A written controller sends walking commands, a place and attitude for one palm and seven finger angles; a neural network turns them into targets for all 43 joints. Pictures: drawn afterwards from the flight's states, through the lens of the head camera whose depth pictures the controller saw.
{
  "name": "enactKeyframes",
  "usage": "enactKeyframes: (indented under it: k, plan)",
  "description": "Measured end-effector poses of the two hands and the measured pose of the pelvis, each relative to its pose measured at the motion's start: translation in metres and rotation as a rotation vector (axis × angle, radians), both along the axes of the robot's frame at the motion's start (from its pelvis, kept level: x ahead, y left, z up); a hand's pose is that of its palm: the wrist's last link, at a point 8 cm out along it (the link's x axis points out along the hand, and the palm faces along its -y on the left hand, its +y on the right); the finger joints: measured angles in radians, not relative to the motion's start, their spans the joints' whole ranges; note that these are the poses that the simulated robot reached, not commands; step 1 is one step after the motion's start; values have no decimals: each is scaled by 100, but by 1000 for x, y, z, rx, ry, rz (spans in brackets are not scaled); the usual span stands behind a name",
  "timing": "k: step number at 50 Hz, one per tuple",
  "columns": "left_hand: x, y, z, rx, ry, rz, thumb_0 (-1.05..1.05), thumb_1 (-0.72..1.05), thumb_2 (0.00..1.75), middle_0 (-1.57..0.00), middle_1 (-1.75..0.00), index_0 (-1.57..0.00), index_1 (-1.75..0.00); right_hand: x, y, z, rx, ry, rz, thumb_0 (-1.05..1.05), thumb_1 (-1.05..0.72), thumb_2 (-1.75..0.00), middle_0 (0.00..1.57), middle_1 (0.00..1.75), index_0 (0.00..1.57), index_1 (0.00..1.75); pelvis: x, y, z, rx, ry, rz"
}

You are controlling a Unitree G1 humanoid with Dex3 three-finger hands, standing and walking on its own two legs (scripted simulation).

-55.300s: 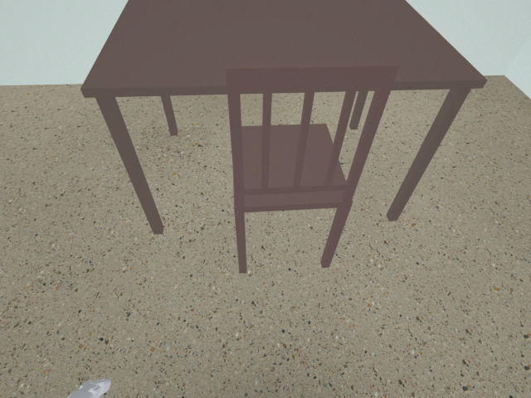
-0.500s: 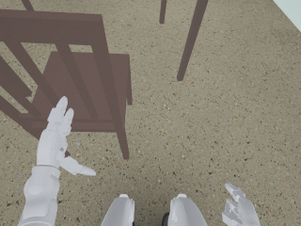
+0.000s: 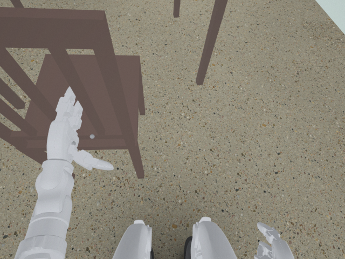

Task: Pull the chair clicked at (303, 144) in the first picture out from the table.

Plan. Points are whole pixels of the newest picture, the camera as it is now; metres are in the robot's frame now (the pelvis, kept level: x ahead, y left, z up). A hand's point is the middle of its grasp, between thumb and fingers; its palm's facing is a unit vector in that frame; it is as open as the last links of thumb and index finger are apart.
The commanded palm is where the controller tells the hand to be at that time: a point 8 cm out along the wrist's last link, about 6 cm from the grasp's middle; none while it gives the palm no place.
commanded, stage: push the fingers through the gap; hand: left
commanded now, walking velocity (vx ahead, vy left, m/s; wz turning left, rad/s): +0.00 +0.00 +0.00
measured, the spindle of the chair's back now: (41, 101) +0.45 +0.31 +0.03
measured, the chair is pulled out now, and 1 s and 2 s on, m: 0.30 0.30 0.30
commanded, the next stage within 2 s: hook a spindle and tug to test in 0.96 s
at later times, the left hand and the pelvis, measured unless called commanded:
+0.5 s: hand (98, 117) +0.43 +0.19 +0.01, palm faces +0.03 -1.00 -0.02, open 16.9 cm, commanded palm +0.40 +0.24 +0.02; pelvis +0.00 +0.00 +0.00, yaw -1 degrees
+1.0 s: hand (94, 114) +0.43 +0.20 +0.01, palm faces +0.05 -1.00 -0.02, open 16.9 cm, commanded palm +0.41 +0.24 +0.02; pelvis +0.00 +0.00 +0.00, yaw -1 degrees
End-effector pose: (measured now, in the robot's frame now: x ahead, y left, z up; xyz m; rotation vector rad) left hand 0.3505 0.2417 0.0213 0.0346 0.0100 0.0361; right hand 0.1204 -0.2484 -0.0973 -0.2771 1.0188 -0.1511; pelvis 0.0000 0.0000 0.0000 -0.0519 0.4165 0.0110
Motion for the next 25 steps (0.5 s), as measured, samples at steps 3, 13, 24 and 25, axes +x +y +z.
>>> enactKeyframes:
  k: [3,13,24,25]
  plan:
    - [6,-3,3,-1,2,-10,-1,-50,30,-6,-8,-6,-8,-4,-2,0,3,17,-13,1,-91,-90,20,30,20,30,2,0,2,1,2,-3]
    - [23,5,-11,-4,39,38,-1,-50,30,-6,-8,-6,-8,-12,-10,0,-19,58,-26,1,-91,-90,20,30,20,30,3,-4,1,4,13,-4]
    - [54,-2,-8,-8,46,-4,-1,-50,30,-6,-8,-6,-8,-24,-14,-6,-13,113,-52,1,-91,-90,20,30,20,30,4,-5,0,4,31,-9]
    - [55,-2,-9,-12,51,-1,-1,-50,30,-6,-8,-6,-8,-25,-14,-5,-11,116,-57,1,-91,-90,20,30,20,30,4,-5,1,5,32,-11]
